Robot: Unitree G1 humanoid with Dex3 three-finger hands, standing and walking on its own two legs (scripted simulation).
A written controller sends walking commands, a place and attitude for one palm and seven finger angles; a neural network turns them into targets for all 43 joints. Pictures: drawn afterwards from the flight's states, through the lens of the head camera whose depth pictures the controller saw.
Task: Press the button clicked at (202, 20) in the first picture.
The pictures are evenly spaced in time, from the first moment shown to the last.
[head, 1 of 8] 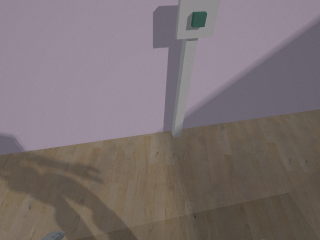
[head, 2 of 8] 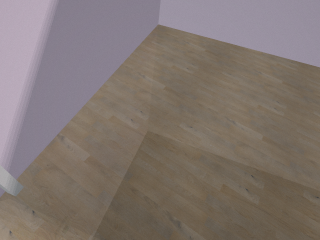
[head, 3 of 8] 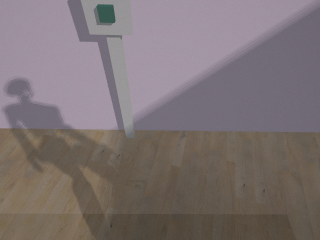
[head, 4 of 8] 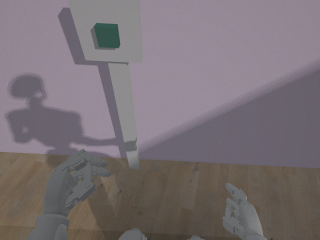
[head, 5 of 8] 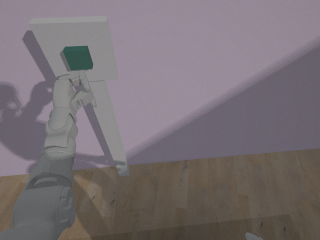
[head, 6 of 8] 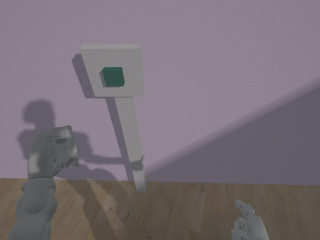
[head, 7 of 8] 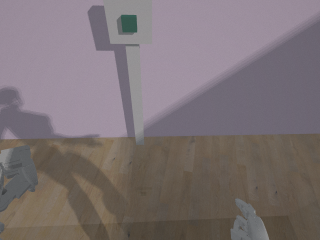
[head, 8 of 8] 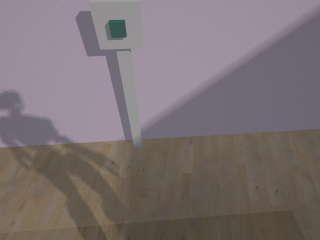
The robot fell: no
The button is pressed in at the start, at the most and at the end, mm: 0 10 0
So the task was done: yes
